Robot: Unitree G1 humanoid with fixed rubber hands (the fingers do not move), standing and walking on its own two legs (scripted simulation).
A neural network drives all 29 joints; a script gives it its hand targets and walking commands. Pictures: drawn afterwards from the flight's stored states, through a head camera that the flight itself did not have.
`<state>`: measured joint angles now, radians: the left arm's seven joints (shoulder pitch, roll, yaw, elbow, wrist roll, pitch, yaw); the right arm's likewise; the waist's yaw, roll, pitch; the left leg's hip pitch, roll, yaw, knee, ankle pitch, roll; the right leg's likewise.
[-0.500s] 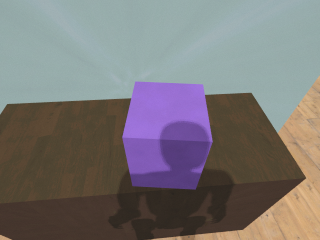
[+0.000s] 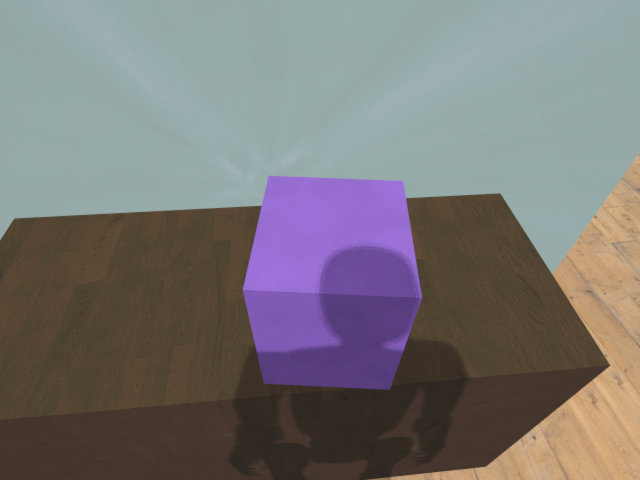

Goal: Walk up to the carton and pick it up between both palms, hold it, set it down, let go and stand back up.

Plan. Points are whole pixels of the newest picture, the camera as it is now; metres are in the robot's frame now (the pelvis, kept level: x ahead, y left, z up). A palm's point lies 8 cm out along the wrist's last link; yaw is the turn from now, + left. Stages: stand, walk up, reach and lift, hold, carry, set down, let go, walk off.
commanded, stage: stand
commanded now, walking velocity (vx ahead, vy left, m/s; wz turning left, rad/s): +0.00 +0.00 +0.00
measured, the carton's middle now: (331, 285) +0.42 +0.00 +0.00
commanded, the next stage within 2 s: walk up in 1.40 s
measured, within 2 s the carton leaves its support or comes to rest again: neither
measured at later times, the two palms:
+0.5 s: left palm out of the picture -0.03 +0.20 -0.15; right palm out of the picture -0.03 -0.20 -0.15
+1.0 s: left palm out of the picture -0.05 +0.19 -0.15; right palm out of the picture -0.05 -0.19 -0.15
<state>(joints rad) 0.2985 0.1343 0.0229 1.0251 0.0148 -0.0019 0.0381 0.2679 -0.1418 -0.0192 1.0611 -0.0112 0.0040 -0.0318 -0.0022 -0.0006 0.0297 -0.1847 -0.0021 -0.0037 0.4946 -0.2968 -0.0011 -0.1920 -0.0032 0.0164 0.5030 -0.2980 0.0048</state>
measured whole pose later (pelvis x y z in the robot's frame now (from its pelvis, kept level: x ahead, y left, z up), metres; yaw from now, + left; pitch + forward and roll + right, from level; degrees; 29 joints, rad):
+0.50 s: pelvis -0.01 +0.00 +0.00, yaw +0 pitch -2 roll +0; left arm 0.30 0.09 0.01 1.16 0.01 0.00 0.05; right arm 0.27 -0.09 -0.01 1.18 -0.01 0.00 -0.04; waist 0.00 0.00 0.05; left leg -0.14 0.00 -0.01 0.45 -0.27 0.00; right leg -0.15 0.00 0.02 0.46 -0.27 0.01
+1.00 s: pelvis -0.02 +0.00 +0.00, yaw +0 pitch -2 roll +0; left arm 0.31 0.09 0.00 1.17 0.01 0.00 0.05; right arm 0.29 -0.09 0.00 1.19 -0.01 0.00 -0.04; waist 0.00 0.00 0.04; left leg -0.16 0.00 -0.01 0.45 -0.25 0.00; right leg -0.17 0.00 0.02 0.46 -0.25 0.01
